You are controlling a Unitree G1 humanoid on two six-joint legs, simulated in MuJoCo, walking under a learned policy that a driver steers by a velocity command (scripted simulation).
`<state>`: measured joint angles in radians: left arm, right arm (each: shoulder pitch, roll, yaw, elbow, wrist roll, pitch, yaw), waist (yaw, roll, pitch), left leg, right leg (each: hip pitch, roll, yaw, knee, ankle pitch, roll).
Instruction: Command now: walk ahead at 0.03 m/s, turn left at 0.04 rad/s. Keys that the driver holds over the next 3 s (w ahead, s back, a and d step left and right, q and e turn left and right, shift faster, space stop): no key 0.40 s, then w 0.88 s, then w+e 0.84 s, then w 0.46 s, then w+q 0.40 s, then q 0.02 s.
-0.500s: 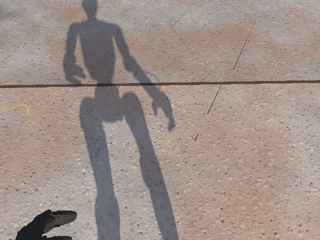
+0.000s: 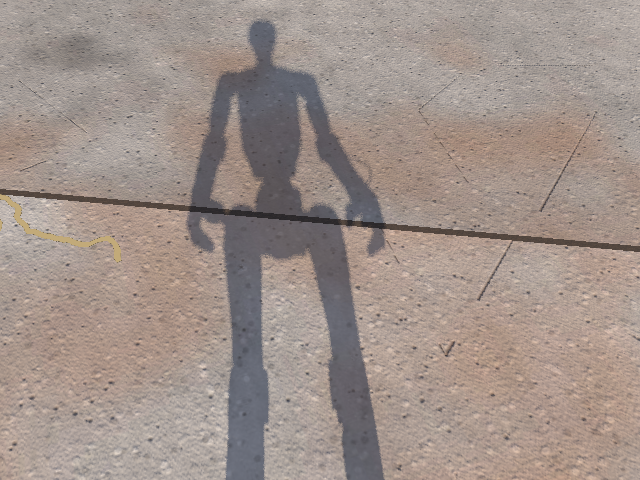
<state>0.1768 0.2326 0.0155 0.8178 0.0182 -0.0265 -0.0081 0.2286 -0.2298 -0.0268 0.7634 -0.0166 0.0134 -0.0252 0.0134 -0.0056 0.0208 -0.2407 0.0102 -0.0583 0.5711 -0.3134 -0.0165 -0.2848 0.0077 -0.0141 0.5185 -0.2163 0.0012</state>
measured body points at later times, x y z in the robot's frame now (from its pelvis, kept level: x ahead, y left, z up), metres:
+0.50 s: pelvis +0.03 +0.01 +0.00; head +0.03 +0.01 +0.45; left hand +0.12 +0.27 -0.14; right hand +0.10 -0.25 -0.13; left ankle +0.00 +0.13 -0.73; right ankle +0.04 -0.12 -0.73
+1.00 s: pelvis +0.20 -0.02 +0.01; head +0.23 -0.03 +0.46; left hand +0.12 +0.23 -0.13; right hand +0.42 -0.25 -0.09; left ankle +0.39 +0.13 -0.69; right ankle +0.06 -0.11 -0.73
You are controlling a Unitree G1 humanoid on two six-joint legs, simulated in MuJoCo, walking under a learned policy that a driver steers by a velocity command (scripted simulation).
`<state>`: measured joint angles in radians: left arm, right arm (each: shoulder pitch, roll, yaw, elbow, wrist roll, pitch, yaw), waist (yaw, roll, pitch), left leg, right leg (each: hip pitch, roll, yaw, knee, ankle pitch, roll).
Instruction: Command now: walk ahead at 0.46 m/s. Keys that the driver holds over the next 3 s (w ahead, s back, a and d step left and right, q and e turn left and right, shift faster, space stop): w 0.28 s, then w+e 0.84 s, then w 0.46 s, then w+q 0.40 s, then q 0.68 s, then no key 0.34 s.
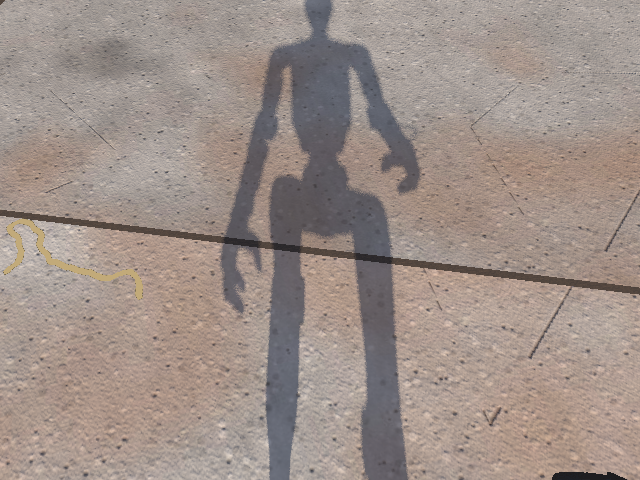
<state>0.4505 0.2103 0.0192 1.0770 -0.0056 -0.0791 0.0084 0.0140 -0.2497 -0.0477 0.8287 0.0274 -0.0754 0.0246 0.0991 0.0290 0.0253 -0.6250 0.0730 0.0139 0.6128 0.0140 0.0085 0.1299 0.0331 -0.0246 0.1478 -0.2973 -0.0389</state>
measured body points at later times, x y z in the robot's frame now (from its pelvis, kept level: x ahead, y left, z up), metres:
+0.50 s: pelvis +0.29 +0.04 +0.01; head +0.30 +0.04 +0.45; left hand +0.46 +0.29 -0.11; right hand +0.28 -0.23 -0.14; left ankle +0.22 +0.13 -0.74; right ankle +0.48 -0.14 -0.68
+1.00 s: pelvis +0.58 -0.05 +0.01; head +0.61 -0.07 +0.46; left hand +0.72 +0.21 -0.11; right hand +0.69 -0.36 -0.09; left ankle +0.82 +0.07 -0.68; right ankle +0.52 -0.11 -0.74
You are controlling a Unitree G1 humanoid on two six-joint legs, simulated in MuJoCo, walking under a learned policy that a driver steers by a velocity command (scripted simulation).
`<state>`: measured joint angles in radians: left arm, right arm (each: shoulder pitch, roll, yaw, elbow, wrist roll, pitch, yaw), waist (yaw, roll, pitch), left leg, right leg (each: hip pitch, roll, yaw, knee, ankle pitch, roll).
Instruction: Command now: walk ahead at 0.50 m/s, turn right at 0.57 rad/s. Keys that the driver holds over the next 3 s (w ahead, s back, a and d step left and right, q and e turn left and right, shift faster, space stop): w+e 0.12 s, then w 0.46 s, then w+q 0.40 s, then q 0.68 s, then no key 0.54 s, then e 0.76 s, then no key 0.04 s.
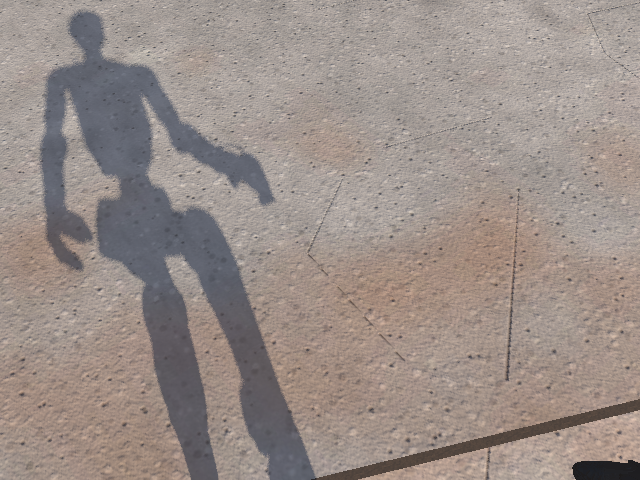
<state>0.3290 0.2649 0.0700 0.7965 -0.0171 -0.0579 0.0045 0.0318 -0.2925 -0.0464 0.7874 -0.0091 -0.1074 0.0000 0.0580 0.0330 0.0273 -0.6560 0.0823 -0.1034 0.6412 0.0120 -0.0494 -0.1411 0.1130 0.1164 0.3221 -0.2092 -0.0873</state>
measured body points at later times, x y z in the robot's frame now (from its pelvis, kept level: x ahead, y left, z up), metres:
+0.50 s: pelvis +0.28 +0.04 +0.00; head +0.31 +0.04 +0.45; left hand +0.52 +0.23 -0.09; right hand +0.22 -0.24 -0.13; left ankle +0.24 +0.15 -0.75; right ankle +0.40 -0.15 -0.70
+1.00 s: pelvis +0.53 -0.05 +0.00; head +0.55 -0.05 +0.45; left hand +0.57 +0.23 -0.12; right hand +0.68 -0.32 -0.11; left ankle +0.69 +0.11 -0.68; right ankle +0.46 -0.15 -0.75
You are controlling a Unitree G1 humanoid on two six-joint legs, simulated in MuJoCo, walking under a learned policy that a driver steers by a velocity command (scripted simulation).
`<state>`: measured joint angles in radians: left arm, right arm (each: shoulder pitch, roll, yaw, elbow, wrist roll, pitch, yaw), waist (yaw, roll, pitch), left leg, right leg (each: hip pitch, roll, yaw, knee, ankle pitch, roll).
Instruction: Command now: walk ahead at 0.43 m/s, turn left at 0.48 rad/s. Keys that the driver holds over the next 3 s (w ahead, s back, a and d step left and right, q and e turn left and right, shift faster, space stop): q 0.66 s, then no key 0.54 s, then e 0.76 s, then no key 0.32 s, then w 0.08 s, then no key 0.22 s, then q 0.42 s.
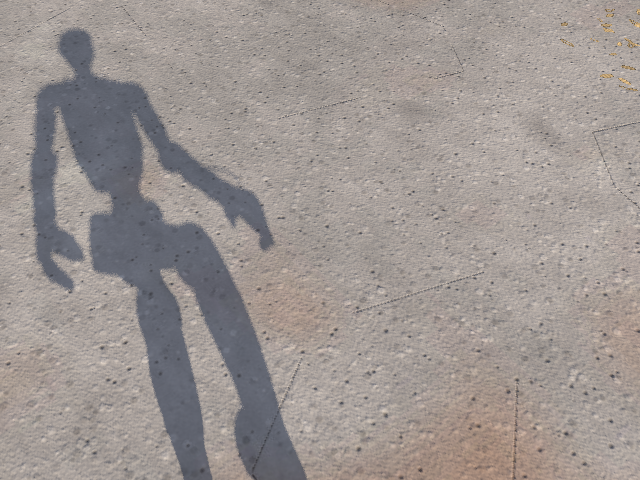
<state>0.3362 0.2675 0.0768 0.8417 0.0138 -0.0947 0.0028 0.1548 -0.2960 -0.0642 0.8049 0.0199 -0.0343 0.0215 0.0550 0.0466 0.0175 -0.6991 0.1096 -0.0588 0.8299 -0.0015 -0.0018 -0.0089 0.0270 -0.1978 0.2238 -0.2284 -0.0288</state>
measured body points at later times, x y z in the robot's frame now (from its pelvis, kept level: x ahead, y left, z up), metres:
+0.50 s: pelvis +0.17 +0.04 -0.01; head +0.21 +0.07 +0.44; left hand +0.26 +0.35 -0.11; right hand +0.38 -0.20 -0.10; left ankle +0.22 +0.13 -0.74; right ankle +0.28 -0.12 -0.69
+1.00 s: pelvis +0.21 +0.02 -0.01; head +0.23 +0.03 +0.44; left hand +0.19 +0.32 -0.12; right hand +0.47 -0.13 -0.11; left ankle +0.13 +0.13 -0.75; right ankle +0.28 -0.09 -0.74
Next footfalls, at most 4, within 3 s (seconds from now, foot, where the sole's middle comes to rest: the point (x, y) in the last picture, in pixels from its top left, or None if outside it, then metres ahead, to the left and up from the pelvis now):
0.16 left None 0.26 0.13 -0.78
0.66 right None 0.32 -0.07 -0.78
1.00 left None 0.17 0.15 -0.78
2.18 left None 0.27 0.15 -0.78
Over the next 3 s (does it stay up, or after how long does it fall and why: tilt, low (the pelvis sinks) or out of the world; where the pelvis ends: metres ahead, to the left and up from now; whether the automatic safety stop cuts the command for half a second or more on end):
stays up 0.26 0.05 -0.02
